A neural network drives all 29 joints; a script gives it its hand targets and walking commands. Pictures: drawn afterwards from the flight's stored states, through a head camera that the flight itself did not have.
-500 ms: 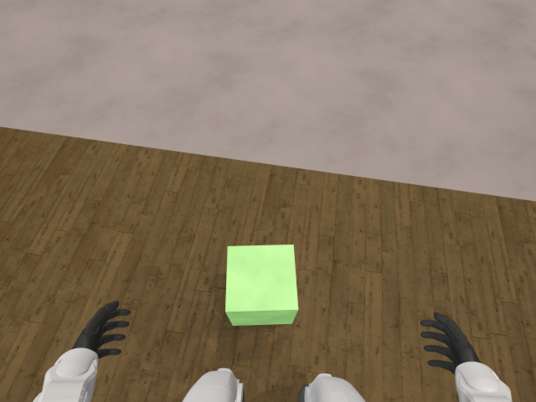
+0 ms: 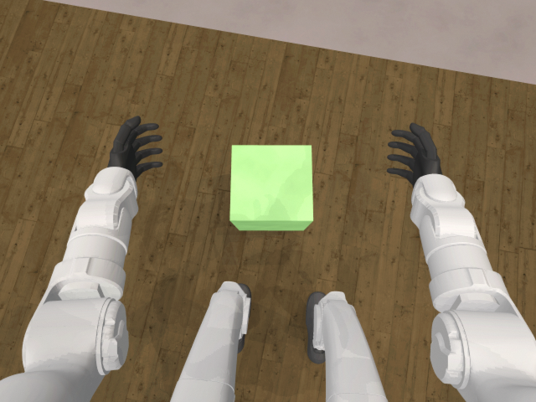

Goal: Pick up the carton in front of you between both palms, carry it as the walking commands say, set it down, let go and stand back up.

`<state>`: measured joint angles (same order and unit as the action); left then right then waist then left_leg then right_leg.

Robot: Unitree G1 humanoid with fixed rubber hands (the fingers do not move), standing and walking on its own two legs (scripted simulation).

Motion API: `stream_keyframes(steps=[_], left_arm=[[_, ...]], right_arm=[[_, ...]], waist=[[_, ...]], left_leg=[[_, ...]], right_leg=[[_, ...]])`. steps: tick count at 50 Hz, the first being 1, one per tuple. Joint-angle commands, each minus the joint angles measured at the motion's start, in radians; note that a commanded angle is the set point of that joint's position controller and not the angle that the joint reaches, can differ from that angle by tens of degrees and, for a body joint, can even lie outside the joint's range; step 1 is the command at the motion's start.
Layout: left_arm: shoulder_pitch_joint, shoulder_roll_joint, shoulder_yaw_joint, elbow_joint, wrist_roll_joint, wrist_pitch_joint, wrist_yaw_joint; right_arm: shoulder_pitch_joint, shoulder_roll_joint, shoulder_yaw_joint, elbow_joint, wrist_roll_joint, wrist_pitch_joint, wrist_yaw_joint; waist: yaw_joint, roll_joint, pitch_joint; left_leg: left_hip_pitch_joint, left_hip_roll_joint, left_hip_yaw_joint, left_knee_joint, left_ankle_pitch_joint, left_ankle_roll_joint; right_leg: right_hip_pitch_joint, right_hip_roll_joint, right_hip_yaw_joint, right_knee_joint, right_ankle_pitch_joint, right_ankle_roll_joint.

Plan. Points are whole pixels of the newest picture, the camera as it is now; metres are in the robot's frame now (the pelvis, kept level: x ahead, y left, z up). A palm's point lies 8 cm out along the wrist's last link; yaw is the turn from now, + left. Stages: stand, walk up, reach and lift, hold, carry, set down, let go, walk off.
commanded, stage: reach and lift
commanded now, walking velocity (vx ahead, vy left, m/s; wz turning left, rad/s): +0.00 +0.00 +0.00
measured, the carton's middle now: (271, 192) +0.49 +0.04 -0.55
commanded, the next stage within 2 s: none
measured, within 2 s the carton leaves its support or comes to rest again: leaves its support in 2.00 s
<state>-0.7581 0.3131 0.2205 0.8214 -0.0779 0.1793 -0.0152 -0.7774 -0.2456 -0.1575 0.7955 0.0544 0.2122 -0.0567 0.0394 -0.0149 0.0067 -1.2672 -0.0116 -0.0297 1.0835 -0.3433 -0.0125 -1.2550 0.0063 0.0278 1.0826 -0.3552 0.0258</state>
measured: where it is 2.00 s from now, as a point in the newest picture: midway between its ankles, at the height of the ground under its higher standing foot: (276, 335)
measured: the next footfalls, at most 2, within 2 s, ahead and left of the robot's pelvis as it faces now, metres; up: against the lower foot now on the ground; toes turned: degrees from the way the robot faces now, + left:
none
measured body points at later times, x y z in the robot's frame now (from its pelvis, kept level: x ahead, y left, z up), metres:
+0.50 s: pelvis +0.01 +0.00 -0.06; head +0.33 +0.02 +0.25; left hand +0.50 +0.23 -0.21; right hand +0.53 -0.15 -0.21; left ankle +0.07 +0.12 -0.64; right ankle +0.07 -0.13 -0.64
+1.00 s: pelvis -0.04 +0.00 -0.27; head +0.32 +0.01 +0.00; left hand +0.49 +0.23 -0.43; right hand +0.52 -0.15 -0.43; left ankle +0.07 +0.12 -0.64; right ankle +0.07 -0.13 -0.64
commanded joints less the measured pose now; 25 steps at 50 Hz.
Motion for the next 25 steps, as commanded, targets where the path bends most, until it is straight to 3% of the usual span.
stream_keyframes(steps=[1,5,9,13,18,25], left_arm=[[-0.372,0.136,0.040,-0.045,0.005,-0.003,0.002],[-0.564,0.134,0.071,0.021,0.030,0.005,0.008],[-0.660,0.124,0.113,0.059,0.067,-0.007,0.019],[-0.648,0.100,0.152,0.038,0.108,-0.039,0.023],[-0.578,0.033,0.191,0.021,0.146,-0.102,0.018],[-0.477,-0.009,0.202,0.042,0.146,-0.153,0.022]], right_arm=[[-0.386,-0.114,-0.042,-0.037,-0.002,0.002,-0.009],[-0.583,-0.127,-0.079,0.042,-0.018,0.009,-0.012],[-0.683,-0.132,-0.120,0.095,-0.055,-0.007,-0.013],[-0.672,-0.115,-0.155,0.085,-0.101,-0.041,-0.010],[-0.602,-0.051,-0.196,0.064,-0.149,-0.108,-0.002],[-0.496,-0.015,-0.181,0.073,-0.146,-0.163,-0.013]], waist=[[0.014,0.008,-0.729],[0.019,0.011,-0.795],[0.027,0.013,-0.924],[0.031,0.017,-1.055],[0.036,0.010,-1.027],[0.034,0.000,-0.985]], left_leg=[[0.295,-0.030,0.064,-0.118,0.066,-0.030],[0.246,-0.035,0.074,-0.099,-0.012,-0.033],[0.254,-0.046,0.075,-0.076,0.040,-0.037],[0.305,-0.051,0.074,-0.051,0.212,-0.038],[0.205,-0.051,0.064,0.020,0.398,-0.038],[-0.043,-0.043,0.044,0.237,0.485,-0.043]], right_leg=[[0.295,0.044,-0.051,-0.096,0.015,0.019],[0.224,0.053,-0.066,-0.073,-0.057,0.021],[0.205,0.066,-0.073,-0.053,-0.020,0.022],[0.212,0.080,-0.074,-0.038,0.118,0.016],[0.087,0.085,-0.060,0.027,0.280,0.012],[-0.188,0.083,-0.051,0.241,0.342,0.024]])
